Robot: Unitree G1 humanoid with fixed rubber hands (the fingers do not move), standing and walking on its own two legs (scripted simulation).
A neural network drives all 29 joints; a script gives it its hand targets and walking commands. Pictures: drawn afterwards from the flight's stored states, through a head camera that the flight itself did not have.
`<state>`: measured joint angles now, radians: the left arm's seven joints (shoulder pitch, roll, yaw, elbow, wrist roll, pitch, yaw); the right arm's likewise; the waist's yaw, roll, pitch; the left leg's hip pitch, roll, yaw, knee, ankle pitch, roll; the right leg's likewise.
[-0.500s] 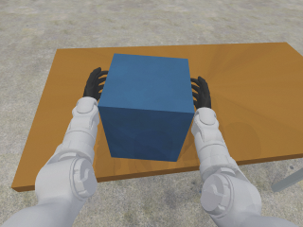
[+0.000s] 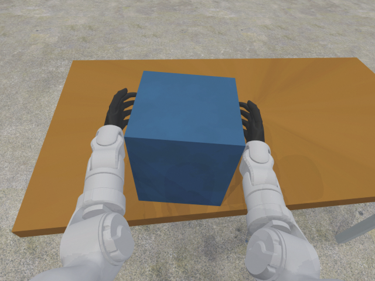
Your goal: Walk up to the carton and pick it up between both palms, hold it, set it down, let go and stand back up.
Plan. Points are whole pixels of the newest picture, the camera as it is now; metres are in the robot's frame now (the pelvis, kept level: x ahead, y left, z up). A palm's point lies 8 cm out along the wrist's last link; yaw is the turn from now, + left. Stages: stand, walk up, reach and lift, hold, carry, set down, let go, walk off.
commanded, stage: reach and lift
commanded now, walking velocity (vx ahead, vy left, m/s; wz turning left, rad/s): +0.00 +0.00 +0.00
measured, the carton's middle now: (184, 142) +0.42 +0.04 +0.04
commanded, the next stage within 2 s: none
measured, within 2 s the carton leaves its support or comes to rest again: leaves its support in 1.30 s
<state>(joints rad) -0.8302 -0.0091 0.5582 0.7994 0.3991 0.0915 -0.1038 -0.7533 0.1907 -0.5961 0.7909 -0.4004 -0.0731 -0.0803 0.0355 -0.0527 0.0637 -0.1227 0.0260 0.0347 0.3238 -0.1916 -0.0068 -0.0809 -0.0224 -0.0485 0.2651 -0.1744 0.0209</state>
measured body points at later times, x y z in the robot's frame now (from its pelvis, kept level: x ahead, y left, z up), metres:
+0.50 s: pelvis +0.00 +0.00 +0.00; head +0.03 +0.03 +0.45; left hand +0.42 +0.19 +0.10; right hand +0.42 -0.11 +0.10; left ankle -0.01 +0.12 -0.75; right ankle -0.02 -0.13 -0.75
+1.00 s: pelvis +0.00 +0.00 +0.00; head +0.03 +0.03 +0.45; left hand +0.42 +0.19 +0.11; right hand +0.42 -0.12 +0.10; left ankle -0.01 +0.12 -0.75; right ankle -0.02 -0.13 -0.75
